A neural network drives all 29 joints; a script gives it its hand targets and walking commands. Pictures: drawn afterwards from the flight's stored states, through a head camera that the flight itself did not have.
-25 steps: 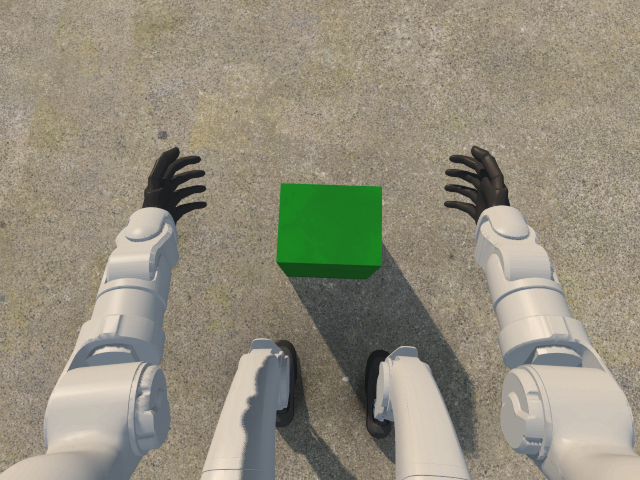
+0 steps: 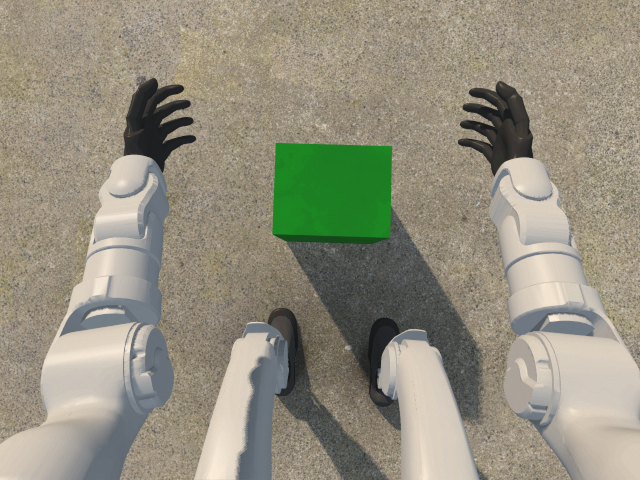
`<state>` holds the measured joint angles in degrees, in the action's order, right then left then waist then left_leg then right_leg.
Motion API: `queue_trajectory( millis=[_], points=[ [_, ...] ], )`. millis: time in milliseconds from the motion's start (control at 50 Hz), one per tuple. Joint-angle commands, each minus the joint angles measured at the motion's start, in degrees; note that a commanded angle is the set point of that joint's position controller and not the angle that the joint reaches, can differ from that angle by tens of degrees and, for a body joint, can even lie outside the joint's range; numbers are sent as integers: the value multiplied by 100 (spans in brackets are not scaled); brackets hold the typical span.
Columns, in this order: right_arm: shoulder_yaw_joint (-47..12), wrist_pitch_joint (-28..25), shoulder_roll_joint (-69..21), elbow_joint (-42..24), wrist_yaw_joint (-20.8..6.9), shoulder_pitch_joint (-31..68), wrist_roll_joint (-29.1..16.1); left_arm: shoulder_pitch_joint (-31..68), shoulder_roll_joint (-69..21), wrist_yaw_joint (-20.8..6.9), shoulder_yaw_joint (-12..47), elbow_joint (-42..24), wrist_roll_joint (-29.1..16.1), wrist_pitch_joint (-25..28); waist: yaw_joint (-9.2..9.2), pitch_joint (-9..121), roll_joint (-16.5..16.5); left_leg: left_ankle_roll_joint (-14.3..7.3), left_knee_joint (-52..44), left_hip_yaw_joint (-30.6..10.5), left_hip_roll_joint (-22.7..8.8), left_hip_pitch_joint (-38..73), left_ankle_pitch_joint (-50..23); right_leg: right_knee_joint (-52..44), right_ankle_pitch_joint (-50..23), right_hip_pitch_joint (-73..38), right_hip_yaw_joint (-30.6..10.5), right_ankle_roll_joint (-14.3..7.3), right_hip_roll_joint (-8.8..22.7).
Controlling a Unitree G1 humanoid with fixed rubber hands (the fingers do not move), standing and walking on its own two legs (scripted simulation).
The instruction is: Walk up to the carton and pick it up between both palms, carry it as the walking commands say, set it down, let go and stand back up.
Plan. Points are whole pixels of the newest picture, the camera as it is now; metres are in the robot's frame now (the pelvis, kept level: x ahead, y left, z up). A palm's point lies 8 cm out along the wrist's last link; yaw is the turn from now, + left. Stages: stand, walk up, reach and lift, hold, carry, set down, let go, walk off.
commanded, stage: reach and lift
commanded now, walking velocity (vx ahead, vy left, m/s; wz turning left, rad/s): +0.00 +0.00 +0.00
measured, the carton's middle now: (330, 201) +0.47 +0.01 -0.50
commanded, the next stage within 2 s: none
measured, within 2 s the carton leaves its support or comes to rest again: neither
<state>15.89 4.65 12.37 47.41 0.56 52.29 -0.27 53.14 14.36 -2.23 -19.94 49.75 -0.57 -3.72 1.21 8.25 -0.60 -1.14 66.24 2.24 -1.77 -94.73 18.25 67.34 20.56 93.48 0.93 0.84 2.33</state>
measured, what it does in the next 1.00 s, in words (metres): lowers itself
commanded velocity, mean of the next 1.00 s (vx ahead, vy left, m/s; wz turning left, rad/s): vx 0.00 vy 0.00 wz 0.00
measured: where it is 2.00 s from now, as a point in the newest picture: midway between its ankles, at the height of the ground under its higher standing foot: (332, 372)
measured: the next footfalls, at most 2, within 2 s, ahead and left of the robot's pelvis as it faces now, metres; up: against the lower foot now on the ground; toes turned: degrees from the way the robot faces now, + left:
none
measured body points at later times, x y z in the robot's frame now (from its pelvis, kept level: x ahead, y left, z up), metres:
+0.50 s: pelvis -0.03 -0.01 -0.15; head +0.29 +0.00 +0.17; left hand +0.48 +0.23 -0.28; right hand +0.49 -0.18 -0.28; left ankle +0.08 +0.11 -0.60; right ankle +0.06 -0.13 -0.60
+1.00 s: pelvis -0.05 -0.01 -0.24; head +0.31 +0.01 +0.03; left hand +0.47 +0.22 -0.42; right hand +0.48 -0.17 -0.42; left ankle +0.08 +0.11 -0.60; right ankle +0.06 -0.13 -0.60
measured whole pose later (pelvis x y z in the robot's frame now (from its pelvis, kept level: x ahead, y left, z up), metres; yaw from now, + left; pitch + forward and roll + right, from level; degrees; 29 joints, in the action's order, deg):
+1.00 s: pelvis -0.05 -0.01 -0.24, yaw -1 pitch +40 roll -1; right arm 3.0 1.5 18.8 61.8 7.9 74.2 -13.8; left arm 74.8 22.4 5.5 -5.6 65.7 -14.9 0.3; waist 1.8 -13.8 -0.7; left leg -1.2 118.9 0.1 -3.1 -130.3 28.2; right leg 120.1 31.4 128.3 0.4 0.3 1.8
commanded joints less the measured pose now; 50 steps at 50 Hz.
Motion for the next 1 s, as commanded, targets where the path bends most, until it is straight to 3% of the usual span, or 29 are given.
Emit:
queue_trajectory(
  millis=[0, 120, 340, 560, 980],
  points=[
    [36, -96, 525, -379, 39, 1319, -37, 1267, 687, 5, -30, -362, -22, 116, 74, 4702, -18, 180, 139, -244, 457, 2706, -1782, 88, -1304, -1663, 20, 82, -566],
    [-79, -46, 660, -144, 209, 1587, -162, 1574, 904, 112, 142, -102, -180, 106, 50, 5046, 88, 242, 888, -167, 517, 2155, -1219, 815, -810, -1162, 141, 101, -641],
    [-465, 81, 869, -609, 553, 2257, -538, 2206, 1283, 377, 436, -396, -526, 36, 139, 5760, 78, 235, 2189, -23, 517, 1362, -684, 2149, -475, -961, 184, 108, -675],
    [-633, -70, 905, -68, 721, 2446, -686, 2415, 1281, 517, 696, 145, -823, 192, 167, 5096, 31, 222, 3153, -20, 402, 432, -486, 3171, -365, -226, 150, 74, -642],
    [-1279, -466, 1278, 1050, 744, 3592, -1428, 3543, 1584, 789, 1436, 1222, -1497, 541, 122, 4181, 104, 230, 4456, -227, 194, 136, -372, 4484, -39, 646, 65, 32, -439]
  ],
)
